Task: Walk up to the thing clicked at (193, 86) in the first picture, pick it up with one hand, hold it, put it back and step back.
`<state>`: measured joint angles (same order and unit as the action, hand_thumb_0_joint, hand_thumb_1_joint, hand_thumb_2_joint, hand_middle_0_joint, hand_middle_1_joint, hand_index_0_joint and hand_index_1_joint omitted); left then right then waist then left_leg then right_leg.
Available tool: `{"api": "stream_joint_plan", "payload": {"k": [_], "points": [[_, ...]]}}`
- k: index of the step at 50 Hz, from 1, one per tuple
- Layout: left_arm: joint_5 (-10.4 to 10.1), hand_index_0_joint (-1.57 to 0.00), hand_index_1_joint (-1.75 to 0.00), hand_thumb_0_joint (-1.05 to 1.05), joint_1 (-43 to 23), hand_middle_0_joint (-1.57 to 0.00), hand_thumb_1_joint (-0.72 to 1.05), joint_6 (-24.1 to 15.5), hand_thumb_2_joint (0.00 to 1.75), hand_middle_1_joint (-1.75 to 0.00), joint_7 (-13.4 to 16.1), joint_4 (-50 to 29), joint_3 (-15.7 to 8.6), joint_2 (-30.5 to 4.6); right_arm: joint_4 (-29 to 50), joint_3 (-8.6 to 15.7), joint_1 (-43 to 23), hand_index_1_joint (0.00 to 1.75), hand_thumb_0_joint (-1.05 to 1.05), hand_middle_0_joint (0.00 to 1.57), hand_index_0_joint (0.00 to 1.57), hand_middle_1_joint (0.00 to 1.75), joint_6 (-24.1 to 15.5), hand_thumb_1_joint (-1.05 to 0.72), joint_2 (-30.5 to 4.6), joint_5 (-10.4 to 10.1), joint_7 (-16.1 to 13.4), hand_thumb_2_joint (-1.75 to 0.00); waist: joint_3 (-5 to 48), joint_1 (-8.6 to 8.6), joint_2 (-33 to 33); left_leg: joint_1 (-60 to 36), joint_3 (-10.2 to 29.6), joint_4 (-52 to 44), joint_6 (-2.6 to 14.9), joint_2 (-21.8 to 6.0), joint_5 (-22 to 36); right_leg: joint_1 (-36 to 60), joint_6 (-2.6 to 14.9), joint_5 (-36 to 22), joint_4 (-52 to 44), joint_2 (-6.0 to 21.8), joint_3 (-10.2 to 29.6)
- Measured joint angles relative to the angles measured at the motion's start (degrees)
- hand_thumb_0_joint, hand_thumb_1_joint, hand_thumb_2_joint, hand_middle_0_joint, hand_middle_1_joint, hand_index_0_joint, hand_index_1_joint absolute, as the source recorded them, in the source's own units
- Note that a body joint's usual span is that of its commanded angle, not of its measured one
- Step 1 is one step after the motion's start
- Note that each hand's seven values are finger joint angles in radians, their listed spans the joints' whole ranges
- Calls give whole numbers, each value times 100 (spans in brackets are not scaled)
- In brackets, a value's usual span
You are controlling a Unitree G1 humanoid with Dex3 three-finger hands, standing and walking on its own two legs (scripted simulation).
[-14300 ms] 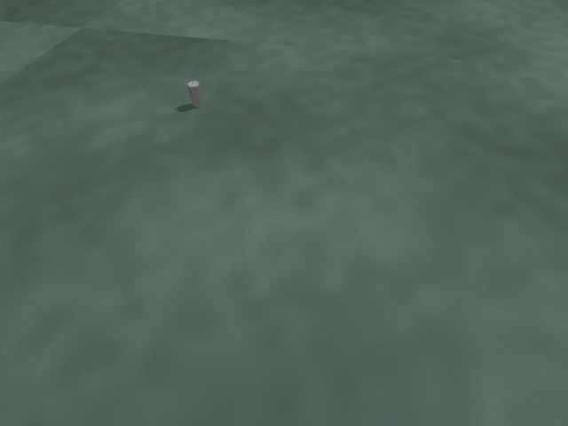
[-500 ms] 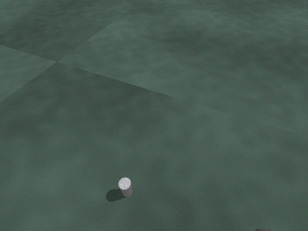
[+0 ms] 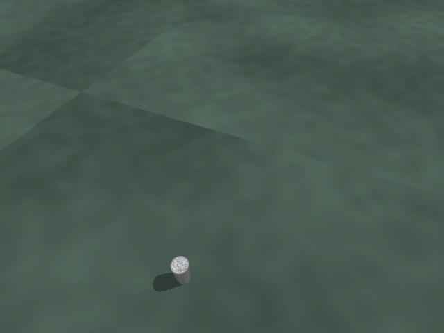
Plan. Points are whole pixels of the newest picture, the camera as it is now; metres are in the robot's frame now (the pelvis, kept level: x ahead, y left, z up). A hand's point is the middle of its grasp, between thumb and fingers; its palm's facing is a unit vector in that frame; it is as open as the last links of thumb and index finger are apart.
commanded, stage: stand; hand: left
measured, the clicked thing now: (181, 271) +0.50 +0.20 -0.71
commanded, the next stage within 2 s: walk up in 0.38 s
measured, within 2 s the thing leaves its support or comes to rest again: neither
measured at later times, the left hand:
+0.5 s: hand out of the picture +0.09 +0.26 -0.16, palm faces +0.01 -0.93 -0.36, open 7.4 cm
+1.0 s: hand out of the picture +0.03 +0.31 -0.18, palm faces -0.07 -0.93 -0.36, open 7.4 cm
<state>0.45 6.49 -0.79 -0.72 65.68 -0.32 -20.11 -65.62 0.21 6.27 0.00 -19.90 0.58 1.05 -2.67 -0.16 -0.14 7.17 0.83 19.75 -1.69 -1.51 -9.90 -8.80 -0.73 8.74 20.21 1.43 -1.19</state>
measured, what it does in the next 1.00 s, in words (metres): walks backwards: left foot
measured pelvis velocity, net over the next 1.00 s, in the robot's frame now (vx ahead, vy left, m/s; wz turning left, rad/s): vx -0.09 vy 0.05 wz -0.03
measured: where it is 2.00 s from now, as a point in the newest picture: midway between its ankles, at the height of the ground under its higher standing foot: outside the picture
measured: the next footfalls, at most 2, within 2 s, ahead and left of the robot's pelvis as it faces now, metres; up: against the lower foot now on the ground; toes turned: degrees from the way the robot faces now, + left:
left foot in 0.68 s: -0.03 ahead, +0.13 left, +0.00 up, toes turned +1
right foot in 1.10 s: -0.09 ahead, -0.07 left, +0.00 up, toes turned -1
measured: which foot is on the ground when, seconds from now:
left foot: down 0.00-0.52, up 0.54-0.66, down 0.68-1.00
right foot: down 0.00-0.70, up 0.72-1.00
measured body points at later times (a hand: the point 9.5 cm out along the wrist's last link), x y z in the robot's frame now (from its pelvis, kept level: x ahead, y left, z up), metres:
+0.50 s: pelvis -0.01 +0.00 -0.01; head +0.04 +0.00 +0.44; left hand +0.09 +0.31 -0.13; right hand +0.08 -0.31 -0.14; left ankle +0.01 +0.14 -0.75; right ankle +0.03 -0.13 -0.75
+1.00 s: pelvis -0.09 +0.05 -0.02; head -0.01 +0.07 +0.42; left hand +0.03 +0.36 -0.16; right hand -0.01 -0.26 -0.14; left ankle -0.07 +0.13 -0.75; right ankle -0.12 -0.08 -0.70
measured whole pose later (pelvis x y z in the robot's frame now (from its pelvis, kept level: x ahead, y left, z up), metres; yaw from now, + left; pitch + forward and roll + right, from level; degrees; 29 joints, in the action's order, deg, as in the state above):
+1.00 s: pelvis -0.09 +0.05 -0.02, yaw -2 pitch -1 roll -1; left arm 0.9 5.2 4.1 1.3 51.6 -3.4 -21.6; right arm -52.5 3.0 6.4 1.9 -19.6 1.1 -1.8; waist -11.9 0.5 2.2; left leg 16.6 -4.5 34.9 4.0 1.2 -17.4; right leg -21.5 -0.6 26.3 54.8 -4.1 6.2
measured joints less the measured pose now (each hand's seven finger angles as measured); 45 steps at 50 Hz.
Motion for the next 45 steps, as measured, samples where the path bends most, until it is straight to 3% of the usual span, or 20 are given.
{"api": "stream_joint_plan", "payload": {"k": [19,23,27,31,33,34,35,37,40,42,45], "points": [[-13,-20,-30,0,-67,-20,90,14,90,-30,-8,-74,30,-6,-11,-43,45,30,1,20,20,30,-28,-91,-32,-5,-30,-89,6,34,-7,-64,1,-69,-17,-3,-26,32,11,63,2,-1,-3],[-90,-20,-30,0,-219,-20,90,98,90,-30,36,-279,-140,-31,146,25,-149,30,1,20,20,30,64,-91,-108,-97,-31,-89,-271,36,-51,308,50,409,-5,-16,-173,-262,36,150,340,-15,-40],[-79,-20,-30,0,-433,-20,90,210,90,-30,68,-552,-241,-84,407,130,-330,30,1,20,20,30,156,-91,-278,-132,-59,-89,-657,43,-120,884,73,1278,131,13,-396,-611,49,213,727,1,-86],[38,-20,-30,0,-551,-20,90,330,90,-30,92,-825,-284,-137,654,238,-260,30,1,20,20,30,271,-91,-398,-89,-51,-89,-768,30,7,1234,-25,2534,287,293,-1574,-1028,-1,328,1198,190,8],[69,-20,-30,0,-599,-20,90,374,90,-30,109,-955,-287,-190,738,268,-141,30,1,20,20,30,275,-91,-409,-87,-40,-89,-738,78,82,1113,-82,2463,329,313,-1505,-1243,-74,382,1418,273,10],[64,-20,-30,0,-619,-20,90,394,90,-30,116,-1025,-282,-212,773,277,-62,30,1,20,20,30,261,-91,-424,-74,-42,-89,-699,112,77,975,-90,2139,344,264,-1076,-1370,-114,428,1563,284,-17],[41,-20,-30,0,-667,-20,90,415,90,-30,127,-1090,-281,-244,785,302,-8,30,1,20,20,30,242,-91,-414,-38,-61,-89,-700,130,113,915,-84,1979,368,284,-1255,-1523,-74,480,1771,306,6],[-3,-20,-30,0,-788,-20,90,465,90,-30,190,-1201,-320,-326,788,313,21,30,1,20,20,30,234,-91,-274,56,-92,-89,-883,74,326,920,-188,2067,439,380,-1350,-1750,112,1235,2497,104,506],[-10,-20,-30,0,-722,-20,91,508,90,-30,282,-1286,-328,-315,868,259,123,30,1,20,20,30,258,-91,-97,109,-104,-89,-923,128,356,905,-181,1916,480,309,-1177,-1934,215,2108,3596,-505,890],[-33,-20,-30,0,-630,-20,91,524,90,-30,282,-1302,-297,-275,927,240,174,30,1,20,20,30,269,-91,-24,136,-154,-89,-878,152,348,875,-198,1670,493,288,-995,-1969,224,2049,4059,-710,938],[-18,-20,-30,0,-432,-20,91,500,90,-30,247,-1366,-271,-192,1046,253,158,30,1,21,20,30,256,-90,5,109,-230,-89,-870,112,295,850,-309,1462,530,269,-826,-1824,144,1846,4226,-748,865]]}}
